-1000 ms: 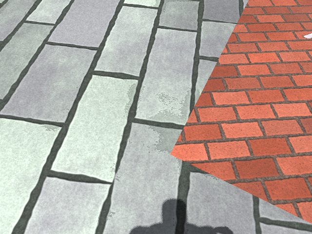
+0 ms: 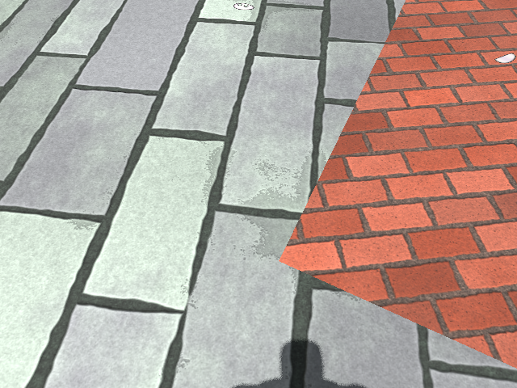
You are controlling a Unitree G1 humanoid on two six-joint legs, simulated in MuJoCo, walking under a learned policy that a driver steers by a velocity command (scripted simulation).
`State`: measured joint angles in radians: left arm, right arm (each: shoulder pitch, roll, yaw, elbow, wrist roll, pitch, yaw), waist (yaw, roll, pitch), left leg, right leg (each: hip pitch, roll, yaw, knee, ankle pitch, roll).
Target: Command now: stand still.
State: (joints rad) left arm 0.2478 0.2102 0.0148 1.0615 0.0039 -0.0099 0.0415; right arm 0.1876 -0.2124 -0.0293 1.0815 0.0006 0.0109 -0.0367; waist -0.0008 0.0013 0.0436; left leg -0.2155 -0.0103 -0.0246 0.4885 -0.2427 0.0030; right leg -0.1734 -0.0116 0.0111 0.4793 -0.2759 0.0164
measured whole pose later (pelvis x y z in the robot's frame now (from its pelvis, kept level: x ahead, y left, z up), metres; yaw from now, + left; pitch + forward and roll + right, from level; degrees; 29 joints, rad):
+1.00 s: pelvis +0.04 -0.01 -0.01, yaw -1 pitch +1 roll +0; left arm 0.39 0.18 0.02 1.08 -0.03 -0.07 0.03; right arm 0.35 -0.19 -0.03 1.10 0.03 -0.06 -0.03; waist 0.00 -0.01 -0.02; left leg -0.26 -0.01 -0.02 0.61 -0.41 0.05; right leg -0.23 0.00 0.03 0.62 -0.45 -0.05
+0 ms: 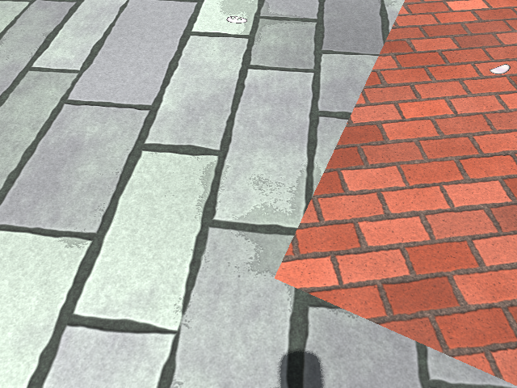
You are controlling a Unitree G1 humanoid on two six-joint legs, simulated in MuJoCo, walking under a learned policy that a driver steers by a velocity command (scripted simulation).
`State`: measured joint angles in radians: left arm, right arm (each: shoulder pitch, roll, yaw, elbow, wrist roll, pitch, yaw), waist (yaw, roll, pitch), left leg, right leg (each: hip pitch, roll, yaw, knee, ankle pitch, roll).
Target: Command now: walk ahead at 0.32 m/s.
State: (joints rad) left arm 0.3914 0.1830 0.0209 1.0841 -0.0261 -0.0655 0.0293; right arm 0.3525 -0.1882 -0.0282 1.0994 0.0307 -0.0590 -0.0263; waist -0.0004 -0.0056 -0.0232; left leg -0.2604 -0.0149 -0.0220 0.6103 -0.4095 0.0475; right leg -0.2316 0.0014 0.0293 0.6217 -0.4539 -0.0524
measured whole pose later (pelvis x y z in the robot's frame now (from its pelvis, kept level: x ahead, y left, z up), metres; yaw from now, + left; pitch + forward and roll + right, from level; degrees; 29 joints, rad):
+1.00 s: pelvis +0.49 -0.05 +0.01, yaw -1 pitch +2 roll +3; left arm 0.08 0.24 0.04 0.83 -0.02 -0.09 -0.02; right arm 0.38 -0.27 -0.05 0.99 0.02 -0.07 0.00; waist -0.08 -0.02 -0.01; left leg 0.00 -0.04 0.03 0.27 -0.32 0.01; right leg -0.54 -0.08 0.00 0.53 -0.04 -0.02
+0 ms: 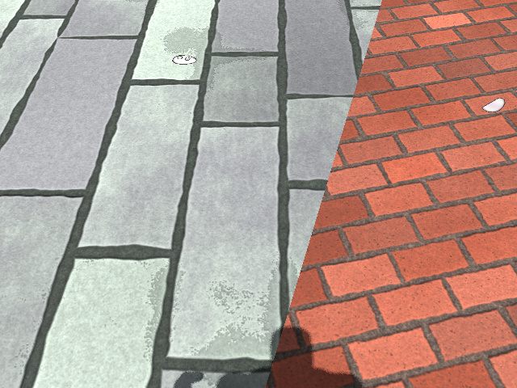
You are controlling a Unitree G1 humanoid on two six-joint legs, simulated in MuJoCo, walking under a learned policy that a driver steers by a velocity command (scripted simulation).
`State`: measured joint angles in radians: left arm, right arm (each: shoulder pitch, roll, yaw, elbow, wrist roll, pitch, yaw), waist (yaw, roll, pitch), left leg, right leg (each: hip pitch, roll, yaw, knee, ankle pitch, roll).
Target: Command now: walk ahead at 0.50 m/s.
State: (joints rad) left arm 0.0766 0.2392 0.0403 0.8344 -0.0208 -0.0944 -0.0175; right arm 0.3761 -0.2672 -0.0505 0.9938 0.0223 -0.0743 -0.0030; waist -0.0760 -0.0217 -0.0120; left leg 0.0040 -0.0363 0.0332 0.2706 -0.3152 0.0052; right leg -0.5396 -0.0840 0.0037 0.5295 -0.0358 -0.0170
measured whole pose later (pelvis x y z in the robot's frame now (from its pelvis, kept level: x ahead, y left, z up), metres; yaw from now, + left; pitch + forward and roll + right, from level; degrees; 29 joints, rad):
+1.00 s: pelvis +0.45 +0.01 +0.01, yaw -13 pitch +1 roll +2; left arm 0.13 0.27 0.09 0.78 -0.01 0.03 0.00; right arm 0.13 -0.27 -0.07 0.92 0.00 -0.03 -0.03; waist -0.02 -0.02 0.06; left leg -0.17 0.03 0.26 0.36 -0.20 0.03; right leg -0.54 -0.09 -0.03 0.75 -0.20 0.01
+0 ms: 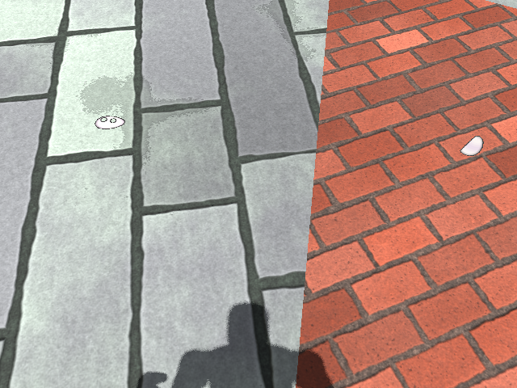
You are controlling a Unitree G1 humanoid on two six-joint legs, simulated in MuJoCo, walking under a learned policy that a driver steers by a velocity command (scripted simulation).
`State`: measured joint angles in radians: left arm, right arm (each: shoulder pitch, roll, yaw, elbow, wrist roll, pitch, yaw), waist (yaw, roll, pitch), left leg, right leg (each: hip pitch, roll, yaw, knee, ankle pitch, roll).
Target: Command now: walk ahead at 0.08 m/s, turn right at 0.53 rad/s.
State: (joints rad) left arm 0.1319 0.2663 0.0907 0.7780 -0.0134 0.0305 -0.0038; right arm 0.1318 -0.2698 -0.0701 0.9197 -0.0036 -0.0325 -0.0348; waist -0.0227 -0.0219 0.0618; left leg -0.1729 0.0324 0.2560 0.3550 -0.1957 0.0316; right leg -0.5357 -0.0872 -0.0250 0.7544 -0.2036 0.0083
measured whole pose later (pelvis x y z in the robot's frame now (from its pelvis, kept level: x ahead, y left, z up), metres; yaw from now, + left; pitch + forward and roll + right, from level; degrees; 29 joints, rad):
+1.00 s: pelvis +0.25 -0.08 -0.02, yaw -15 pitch +2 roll +0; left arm 0.03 0.25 0.05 0.67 0.02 -0.07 -0.02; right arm 0.36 -0.28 -0.04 0.96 0.01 -0.05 0.00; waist -0.09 -0.01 0.05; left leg -0.12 0.02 -0.02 0.70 -0.51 -0.02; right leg -0.48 0.00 -0.02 0.52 -0.07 -0.04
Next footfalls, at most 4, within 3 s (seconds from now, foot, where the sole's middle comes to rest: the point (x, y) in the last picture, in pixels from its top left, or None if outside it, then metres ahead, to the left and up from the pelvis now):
0.10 right None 0.11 -0.13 -0.78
0.54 left None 0.17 0.09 -0.78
0.96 right None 0.38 -0.22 -0.78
1.38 left None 0.37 0.02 -0.78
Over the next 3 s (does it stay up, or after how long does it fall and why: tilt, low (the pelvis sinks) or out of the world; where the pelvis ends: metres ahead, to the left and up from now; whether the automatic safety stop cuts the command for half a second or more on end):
stays up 1.04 -0.04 -0.01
